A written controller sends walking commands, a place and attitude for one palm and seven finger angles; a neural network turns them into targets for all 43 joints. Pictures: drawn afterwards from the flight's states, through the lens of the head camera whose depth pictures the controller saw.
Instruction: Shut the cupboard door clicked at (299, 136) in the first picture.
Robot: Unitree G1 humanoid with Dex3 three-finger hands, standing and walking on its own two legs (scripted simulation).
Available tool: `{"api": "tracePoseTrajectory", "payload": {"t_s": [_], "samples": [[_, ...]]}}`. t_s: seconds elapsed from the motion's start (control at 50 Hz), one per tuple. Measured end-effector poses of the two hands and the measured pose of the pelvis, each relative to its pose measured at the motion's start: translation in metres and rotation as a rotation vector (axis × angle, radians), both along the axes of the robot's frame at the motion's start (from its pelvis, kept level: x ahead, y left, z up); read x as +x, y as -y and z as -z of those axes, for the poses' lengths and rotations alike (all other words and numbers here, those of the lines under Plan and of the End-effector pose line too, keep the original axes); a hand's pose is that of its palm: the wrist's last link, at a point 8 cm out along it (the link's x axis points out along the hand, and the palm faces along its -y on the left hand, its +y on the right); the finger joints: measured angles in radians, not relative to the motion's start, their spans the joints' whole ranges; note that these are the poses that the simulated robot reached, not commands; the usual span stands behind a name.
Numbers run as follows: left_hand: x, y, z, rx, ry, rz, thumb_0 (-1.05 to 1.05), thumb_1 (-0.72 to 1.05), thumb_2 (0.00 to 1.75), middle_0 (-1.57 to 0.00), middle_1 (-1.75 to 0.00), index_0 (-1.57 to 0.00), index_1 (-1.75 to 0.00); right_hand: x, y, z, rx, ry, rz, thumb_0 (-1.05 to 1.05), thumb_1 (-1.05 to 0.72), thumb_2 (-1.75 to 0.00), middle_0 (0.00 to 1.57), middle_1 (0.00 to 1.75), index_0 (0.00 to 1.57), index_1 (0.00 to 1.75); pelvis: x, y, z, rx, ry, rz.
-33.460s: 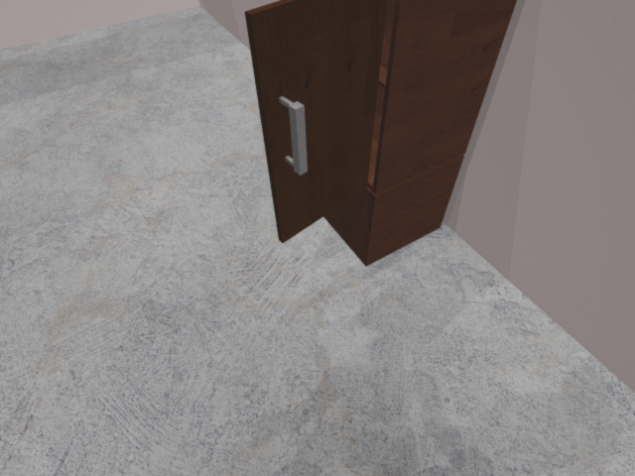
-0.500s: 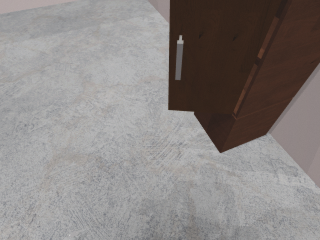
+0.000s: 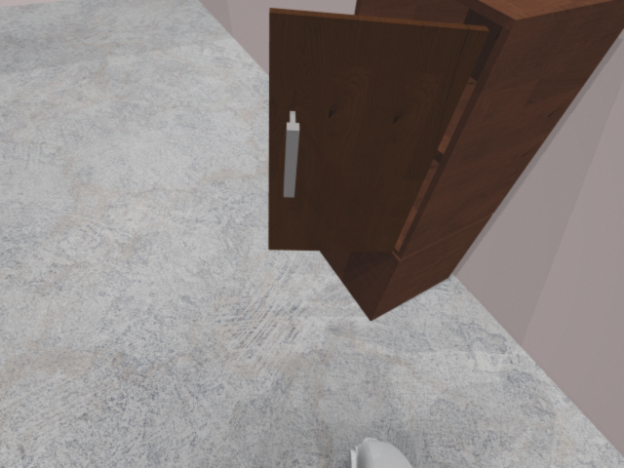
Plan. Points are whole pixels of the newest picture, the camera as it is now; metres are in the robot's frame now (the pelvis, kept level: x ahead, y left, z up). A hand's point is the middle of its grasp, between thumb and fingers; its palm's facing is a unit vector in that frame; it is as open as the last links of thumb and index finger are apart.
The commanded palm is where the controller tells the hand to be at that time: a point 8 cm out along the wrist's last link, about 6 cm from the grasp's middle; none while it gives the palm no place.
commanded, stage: take the last steps up to it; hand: left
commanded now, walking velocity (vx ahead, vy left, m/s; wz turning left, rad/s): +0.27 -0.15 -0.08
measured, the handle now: (290, 155) +0.65 +0.07 -0.01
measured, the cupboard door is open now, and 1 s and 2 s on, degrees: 62 62 62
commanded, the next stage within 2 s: come to a stop and stand still in 0.34 s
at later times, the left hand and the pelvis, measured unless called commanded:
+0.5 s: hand (256, 419) +0.22 +0.08 -0.19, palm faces +0.04 -0.98 -0.18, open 7.2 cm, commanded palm none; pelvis +0.18 -0.10 -0.01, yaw +1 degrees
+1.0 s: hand (257, 410) +0.23 +0.08 -0.17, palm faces +0.04 -0.95 -0.30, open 7.4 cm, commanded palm none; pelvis +0.21 -0.12 -0.01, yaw +0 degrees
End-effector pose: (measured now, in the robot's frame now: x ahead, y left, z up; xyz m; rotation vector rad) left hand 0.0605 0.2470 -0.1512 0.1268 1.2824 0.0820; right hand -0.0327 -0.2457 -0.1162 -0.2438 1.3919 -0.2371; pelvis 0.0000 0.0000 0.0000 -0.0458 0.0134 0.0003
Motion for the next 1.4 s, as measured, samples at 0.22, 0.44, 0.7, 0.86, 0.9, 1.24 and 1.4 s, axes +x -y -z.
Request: {"api": "tracePoseTrajectory", "payload": {"t_s": [0.22,0.44,0.7,0.86,0.9,1.24,1.4], "samples": [[0.161,0.075,0.005,0.049,0.155,0.123,0.0,0.91,0.89,-0.2,-0.3,-0.2,-0.3,-0.007,0.042,0.036,0.108,-0.255,0.164,0.01,-0.9,-0.9,0.21,0.3,0.2,0.3,0.086,0.067,0.029,0.042,-0.008,0.023],[0.154,0.113,0.001,0.056,0.029,-0.012,-0.01,0.94,0.89,-0.2,-0.3,-0.2,-0.3,0.217,0.094,0.03,0.074,0.095,-0.002,0.01,-0.91,-0.9,0.2,0.29,0.19,0.3,0.155,0.097,0.011,0.013,-0.007,-0.013],[0.157,0.133,0.005,0.034,-0.113,-0.104,0.0,0.92,0.89,-0.2,-0.3,-0.2,-0.3,0.362,0.074,0.019,0.108,0.238,-0.12,0.01,-0.91,-0.9,0.2,0.29,0.2,0.3,0.22,0.106,0.006,0.038,-0.004,-0.016],[0.17,0.121,-0.006,0.146,-0.065,-0.098,0.0,0.91,0.89,-0.2,-0.3,-0.2,-0.3,0.355,0.11,0.041,0.106,0.175,-0.093,0.01,-0.91,-0.9,0.21,0.29,0.2,0.3,0.217,0.123,0.016,0.064,-0.023,-0.013],[0.169,0.12,-0.011,0.161,-0.066,-0.089,0.0,0.91,0.89,-0.2,-0.3,-0.2,-0.3,0.347,0.118,0.042,0.093,0.151,-0.076,0.01,-0.91,-0.9,0.21,0.29,0.2,0.3,0.215,0.123,0.014,0.066,-0.016,-0.013],[0.169,0.086,0.001,0.126,0.007,0.002,0.0,0.9,0.89,-0.21,-0.3,-0.2,-0.3,0.3,0.079,0.033,0.073,0.253,-0.024,0.01,-0.91,-0.9,0.2,0.29,0.19,0.3,0.199,0.076,0.021,0.048,0.03,0.036],[0.183,0.054,-0.008,0.111,0.097,0.049,0.0,0.9,0.89,-0.2,-0.3,-0.2,-0.3,0.26,0.029,0.032,0.111,0.233,-0.022,0.01,-0.93,-0.9,0.2,0.29,0.2,0.3,0.176,0.044,0.016,0.032,0.049,0.05]]}}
